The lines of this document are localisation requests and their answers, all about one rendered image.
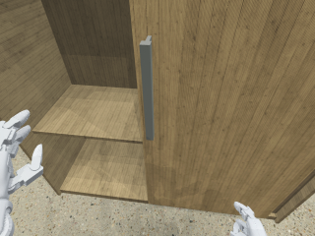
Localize wardrobe door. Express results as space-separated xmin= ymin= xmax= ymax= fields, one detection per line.
xmin=272 ymin=169 xmax=315 ymax=213
xmin=129 ymin=0 xmax=315 ymax=219

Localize left robot forearm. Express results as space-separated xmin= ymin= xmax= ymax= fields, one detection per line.
xmin=0 ymin=199 xmax=15 ymax=236

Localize handle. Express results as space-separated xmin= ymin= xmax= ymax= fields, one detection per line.
xmin=139 ymin=35 xmax=155 ymax=141

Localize right robot hand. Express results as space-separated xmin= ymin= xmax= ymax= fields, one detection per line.
xmin=230 ymin=202 xmax=267 ymax=236

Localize left robot hand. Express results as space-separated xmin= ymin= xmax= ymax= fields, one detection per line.
xmin=0 ymin=109 xmax=43 ymax=200

